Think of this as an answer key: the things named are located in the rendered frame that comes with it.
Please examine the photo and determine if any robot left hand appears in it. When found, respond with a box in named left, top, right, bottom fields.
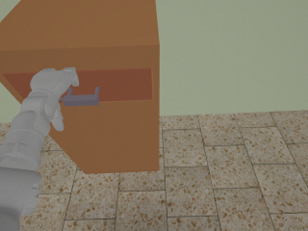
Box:
left=30, top=66, right=79, bottom=132

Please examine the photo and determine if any left robot forearm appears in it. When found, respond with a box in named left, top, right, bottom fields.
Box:
left=0, top=89, right=59, bottom=171

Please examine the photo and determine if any handle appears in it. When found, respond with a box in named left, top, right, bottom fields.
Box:
left=62, top=87, right=100, bottom=107

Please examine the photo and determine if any left robot upper arm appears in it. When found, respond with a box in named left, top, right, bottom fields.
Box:
left=0, top=167, right=41, bottom=231

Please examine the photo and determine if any drawer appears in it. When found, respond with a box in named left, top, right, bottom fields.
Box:
left=2, top=67, right=153, bottom=104

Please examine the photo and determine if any cabinet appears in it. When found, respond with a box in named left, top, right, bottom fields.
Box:
left=0, top=0, right=160, bottom=174

